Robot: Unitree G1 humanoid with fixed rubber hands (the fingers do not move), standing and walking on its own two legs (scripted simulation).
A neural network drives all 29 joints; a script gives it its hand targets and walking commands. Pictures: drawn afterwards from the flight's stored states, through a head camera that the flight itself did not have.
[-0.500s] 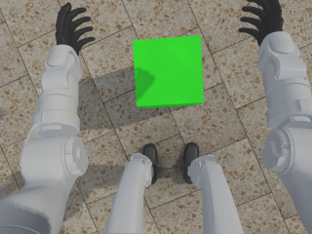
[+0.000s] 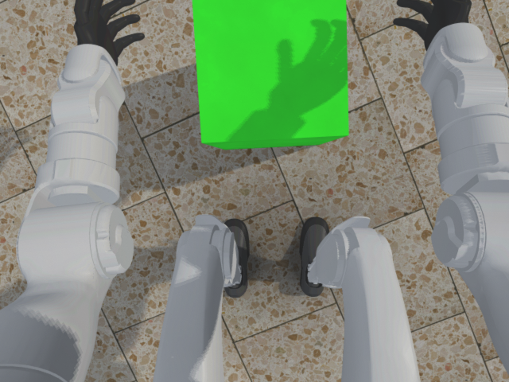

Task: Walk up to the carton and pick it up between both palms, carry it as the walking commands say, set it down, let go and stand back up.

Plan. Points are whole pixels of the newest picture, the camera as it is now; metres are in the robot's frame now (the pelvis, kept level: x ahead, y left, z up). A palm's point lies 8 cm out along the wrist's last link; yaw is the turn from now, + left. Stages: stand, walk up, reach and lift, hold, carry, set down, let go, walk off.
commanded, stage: reach and lift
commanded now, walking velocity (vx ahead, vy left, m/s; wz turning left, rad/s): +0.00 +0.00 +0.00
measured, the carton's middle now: (270, 86) +0.54 +0.02 -0.37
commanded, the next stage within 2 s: none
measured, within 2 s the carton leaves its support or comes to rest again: neither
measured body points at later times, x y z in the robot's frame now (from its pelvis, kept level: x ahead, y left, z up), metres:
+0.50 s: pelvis -0.02 +0.00 -0.11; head +0.35 +0.01 +0.15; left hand +0.53 +0.23 -0.27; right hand +0.56 -0.17 -0.27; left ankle +0.09 +0.10 -0.48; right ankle +0.10 -0.10 -0.48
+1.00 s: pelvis -0.02 +0.01 -0.15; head +0.35 +0.02 +0.11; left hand +0.53 +0.23 -0.31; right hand +0.55 -0.18 -0.31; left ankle +0.09 +0.10 -0.48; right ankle +0.10 -0.10 -0.48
